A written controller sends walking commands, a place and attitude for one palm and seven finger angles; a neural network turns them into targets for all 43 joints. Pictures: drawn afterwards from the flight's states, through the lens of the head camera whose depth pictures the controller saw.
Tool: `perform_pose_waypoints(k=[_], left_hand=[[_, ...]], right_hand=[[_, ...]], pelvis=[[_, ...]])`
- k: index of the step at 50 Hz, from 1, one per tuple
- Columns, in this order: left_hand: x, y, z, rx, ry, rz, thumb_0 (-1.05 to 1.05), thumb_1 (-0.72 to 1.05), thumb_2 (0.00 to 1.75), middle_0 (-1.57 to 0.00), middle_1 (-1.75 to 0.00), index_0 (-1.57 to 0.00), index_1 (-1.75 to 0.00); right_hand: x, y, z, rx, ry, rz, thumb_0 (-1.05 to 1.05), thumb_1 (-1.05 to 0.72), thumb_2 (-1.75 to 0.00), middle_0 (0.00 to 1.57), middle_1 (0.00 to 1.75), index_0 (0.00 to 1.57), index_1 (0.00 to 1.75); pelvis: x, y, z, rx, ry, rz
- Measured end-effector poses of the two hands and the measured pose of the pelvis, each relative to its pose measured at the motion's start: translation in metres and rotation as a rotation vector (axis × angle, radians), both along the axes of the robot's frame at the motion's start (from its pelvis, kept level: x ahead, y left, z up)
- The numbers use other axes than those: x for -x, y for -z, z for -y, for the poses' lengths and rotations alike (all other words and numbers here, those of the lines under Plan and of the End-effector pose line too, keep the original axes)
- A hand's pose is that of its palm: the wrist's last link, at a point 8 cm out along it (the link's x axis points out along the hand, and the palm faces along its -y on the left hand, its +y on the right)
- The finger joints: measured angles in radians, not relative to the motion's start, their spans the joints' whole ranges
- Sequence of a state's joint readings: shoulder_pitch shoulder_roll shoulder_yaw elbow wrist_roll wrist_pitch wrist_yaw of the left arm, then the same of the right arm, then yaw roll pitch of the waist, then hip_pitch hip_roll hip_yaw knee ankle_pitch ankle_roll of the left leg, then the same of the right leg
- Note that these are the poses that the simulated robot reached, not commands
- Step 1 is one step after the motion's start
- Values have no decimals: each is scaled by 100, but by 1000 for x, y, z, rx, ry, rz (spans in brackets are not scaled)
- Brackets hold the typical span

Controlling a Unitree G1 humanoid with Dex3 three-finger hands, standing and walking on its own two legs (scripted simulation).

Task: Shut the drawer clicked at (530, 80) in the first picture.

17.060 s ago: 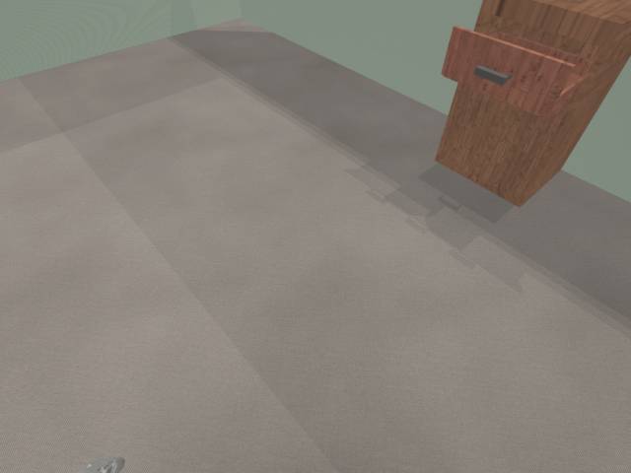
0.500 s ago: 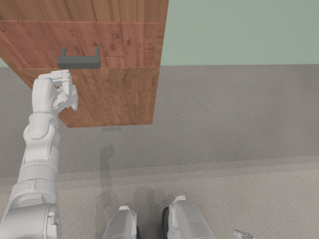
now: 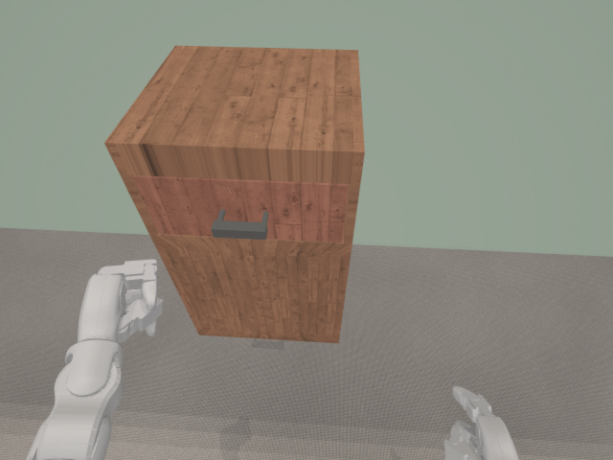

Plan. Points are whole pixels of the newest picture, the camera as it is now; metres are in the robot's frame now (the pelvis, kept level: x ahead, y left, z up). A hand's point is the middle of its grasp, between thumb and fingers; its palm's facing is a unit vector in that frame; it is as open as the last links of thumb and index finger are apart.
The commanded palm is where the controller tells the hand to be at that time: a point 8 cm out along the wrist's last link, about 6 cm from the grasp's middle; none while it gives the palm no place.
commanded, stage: draw the hand back to the body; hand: left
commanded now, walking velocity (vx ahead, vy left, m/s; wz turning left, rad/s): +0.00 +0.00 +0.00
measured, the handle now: (241, 222) +0.60 +0.18 -0.11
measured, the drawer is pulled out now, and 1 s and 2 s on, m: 0.00 0.00 0.00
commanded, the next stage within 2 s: step back with the hand held close in 0.60 s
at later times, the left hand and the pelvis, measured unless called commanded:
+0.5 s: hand (32, 355) +0.17 +0.24 +0.19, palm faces +0.41 -0.82 -0.41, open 3.3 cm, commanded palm +0.13 +0.27 +0.19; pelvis +0.00 -0.01 +0.02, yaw +0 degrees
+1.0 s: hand (54, 362) +0.17 +0.23 +0.17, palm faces +0.31 -0.82 -0.48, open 3.3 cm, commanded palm +0.11 +0.27 +0.19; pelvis -0.03 +0.00 +0.02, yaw -2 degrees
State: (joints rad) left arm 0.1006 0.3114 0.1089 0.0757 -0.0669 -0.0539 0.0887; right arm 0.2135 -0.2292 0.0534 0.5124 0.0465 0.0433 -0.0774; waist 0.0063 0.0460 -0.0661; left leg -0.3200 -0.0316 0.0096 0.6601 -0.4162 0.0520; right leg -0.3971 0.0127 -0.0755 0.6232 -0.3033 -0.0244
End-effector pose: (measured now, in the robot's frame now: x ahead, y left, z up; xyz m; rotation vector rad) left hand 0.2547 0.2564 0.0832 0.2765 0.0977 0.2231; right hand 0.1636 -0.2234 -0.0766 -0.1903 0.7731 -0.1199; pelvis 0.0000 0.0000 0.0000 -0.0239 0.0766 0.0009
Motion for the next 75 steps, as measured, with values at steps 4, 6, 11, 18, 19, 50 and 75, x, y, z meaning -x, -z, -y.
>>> perform_pose_waypoints(k=[4, 6, 11, 18, 19, 50, 75], left_hand=[[21, -25, -5, -20, -30, 50, 2, 90, 90, -140, -160, -140, -160], [31, -36, -6, -30, -39, 72, 2, 90, 90, -140, -160, -140, -160], [57, -57, -9, -61, -58, 115, 2, 90, 90, -140, -160, -140, -160], [96, -93, -15, -151, -90, 202, 2, 90, 90, -140, -160, -140, -160], [101, -98, -15, -166, -94, 215, 2, 90, 90, -140, -160, -140, -160], [121, -109, -12, -293, -14, 249, 2, 89, 90, -140, -160, -140, -160], [171, -112, -30, -339, -28, 380, 2, 89, 90, -141, -160, -141, -160]], right_hand=[[-11, -10, -10, -14, -40, 50, 1, -91, -90, 20, 30, 20, 30], [-14, -14, -13, -20, -56, 69, 1, -91, -90, 20, 30, 20, 30], [-18, -20, -15, -25, -83, 102, 1, -90, -90, 20, 30, 20, 30], [-13, -22, -9, -21, -98, 123, 1, -90, -90, 20, 30, 20, 30], [-12, -22, -8, -21, -98, 125, 1, -90, -90, 20, 30, 20, 30], [49, -13, 25, 24, 51, 32, 1, -90, -90, 20, 30, 20, 30], [85, -16, -1, 51, 15, 77, 1, -90, -90, 20, 30, 20, 30]], pelvis=[[-2, -7, 0, -2, -2, 49], [-3, -10, 0, -2, -2, 69], [-4, -15, 1, -2, -1, 106], [-2, -17, 4, -3, -1, 134], [-1, -17, 4, -3, -1, 138], [28, -18, 2, -14, 29, 84], [75, -4, -13, -14, 27, 85]])
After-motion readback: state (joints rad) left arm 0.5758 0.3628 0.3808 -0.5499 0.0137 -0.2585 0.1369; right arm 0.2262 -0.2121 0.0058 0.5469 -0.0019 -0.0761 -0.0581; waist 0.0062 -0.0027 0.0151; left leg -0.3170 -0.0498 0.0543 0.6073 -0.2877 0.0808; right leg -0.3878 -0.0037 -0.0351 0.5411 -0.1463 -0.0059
